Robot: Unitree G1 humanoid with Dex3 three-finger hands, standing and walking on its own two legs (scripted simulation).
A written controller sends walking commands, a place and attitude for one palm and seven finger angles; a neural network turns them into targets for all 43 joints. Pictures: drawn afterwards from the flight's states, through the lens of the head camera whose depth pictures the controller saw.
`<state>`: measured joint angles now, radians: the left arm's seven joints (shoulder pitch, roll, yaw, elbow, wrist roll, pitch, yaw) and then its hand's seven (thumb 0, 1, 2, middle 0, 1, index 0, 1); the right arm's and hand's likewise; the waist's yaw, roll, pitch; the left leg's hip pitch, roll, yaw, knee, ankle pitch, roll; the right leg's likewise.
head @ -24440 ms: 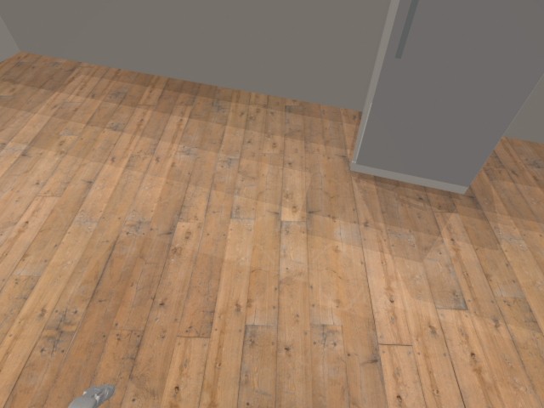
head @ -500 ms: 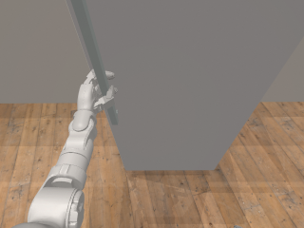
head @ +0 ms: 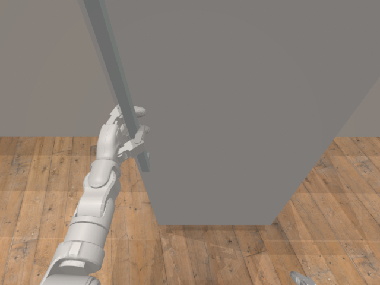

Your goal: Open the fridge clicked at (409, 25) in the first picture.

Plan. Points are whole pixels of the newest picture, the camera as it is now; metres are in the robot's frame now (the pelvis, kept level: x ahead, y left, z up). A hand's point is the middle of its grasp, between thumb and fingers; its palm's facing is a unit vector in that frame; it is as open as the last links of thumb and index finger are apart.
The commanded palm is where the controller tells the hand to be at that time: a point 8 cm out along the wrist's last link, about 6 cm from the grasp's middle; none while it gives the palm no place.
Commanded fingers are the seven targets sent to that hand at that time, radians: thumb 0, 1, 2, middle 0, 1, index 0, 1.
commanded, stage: pull the door a little, standing still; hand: left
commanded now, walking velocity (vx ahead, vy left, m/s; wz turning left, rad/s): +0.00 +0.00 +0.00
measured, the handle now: (129, 102) +0.45 +0.13 +0.16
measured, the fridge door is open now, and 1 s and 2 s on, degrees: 1 15 48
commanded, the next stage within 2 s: walk backward, drawing the door open in 0.38 s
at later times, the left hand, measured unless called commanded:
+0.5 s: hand (139, 168) +0.32 +0.10 +0.11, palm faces -0.08 -1.00 +0.01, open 6.1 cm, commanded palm +0.30 +0.16 +0.09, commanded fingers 0.00 0.90 0.90 -0.45 -1.40 -0.45 -1.40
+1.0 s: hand (150, 188) +0.28 +0.08 +0.10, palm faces +0.23 -0.95 -0.19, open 5.9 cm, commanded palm +0.24 +0.12 +0.09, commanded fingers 0.00 0.90 0.90 -0.45 -1.40 -0.45 -1.40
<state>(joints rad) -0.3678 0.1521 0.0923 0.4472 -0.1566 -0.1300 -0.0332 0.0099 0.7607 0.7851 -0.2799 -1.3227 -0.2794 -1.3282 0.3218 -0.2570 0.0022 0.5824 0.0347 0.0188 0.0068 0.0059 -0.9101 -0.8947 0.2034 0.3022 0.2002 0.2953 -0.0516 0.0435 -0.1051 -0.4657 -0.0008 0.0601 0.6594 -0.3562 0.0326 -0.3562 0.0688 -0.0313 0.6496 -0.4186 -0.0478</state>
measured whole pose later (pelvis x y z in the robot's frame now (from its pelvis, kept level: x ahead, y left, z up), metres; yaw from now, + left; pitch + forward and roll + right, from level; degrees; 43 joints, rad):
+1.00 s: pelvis +0.07 -0.07 +0.02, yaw +6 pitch -3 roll +4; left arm 0.42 0.09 -0.02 -0.27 -0.01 -0.08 0.08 -0.01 0.69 0.82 -0.39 -1.36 -0.35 -1.40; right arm 0.14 -0.19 0.04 0.53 0.00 0.02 -0.06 0.01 -0.91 -0.89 0.20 0.30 0.20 0.30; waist -0.01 0.03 0.09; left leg -0.31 -0.03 0.12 0.68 -0.41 0.02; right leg -0.29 0.06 -0.18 0.48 -0.14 0.05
